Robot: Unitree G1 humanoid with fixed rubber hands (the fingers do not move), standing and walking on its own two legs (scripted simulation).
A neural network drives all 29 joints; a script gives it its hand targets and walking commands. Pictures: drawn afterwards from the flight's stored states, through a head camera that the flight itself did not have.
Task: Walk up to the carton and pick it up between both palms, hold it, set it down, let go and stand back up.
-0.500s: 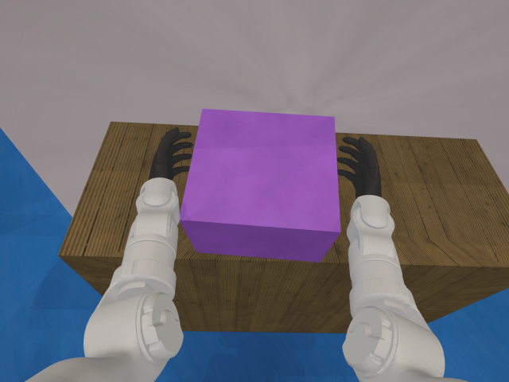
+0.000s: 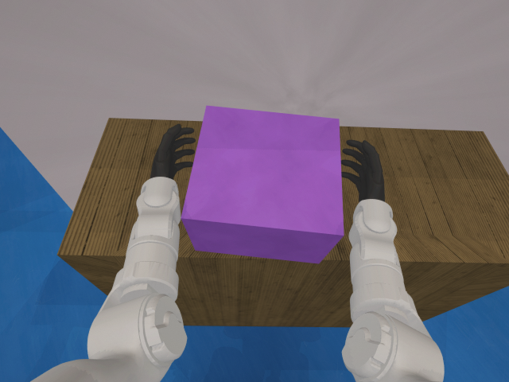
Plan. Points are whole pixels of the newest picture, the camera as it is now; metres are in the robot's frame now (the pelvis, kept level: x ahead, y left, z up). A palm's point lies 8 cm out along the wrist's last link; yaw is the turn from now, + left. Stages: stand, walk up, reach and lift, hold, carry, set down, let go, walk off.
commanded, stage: set down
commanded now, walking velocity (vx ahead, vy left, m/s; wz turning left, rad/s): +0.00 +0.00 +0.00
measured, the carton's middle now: (264, 187) +0.44 +0.00 -0.02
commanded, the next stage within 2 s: none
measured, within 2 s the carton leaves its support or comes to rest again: rests again in 0.50 s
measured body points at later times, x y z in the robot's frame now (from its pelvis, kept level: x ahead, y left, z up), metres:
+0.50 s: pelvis +0.00 +0.00 +0.00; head +0.07 +0.01 +0.44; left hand +0.42 +0.17 +0.05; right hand +0.41 -0.17 +0.05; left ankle -0.01 +0.12 -0.75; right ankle -0.02 -0.11 -0.75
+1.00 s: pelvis -0.01 +0.01 -0.03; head +0.06 +0.01 +0.41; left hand +0.43 +0.20 +0.02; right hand +0.44 -0.19 +0.03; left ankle -0.01 +0.13 -0.75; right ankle -0.02 -0.11 -0.75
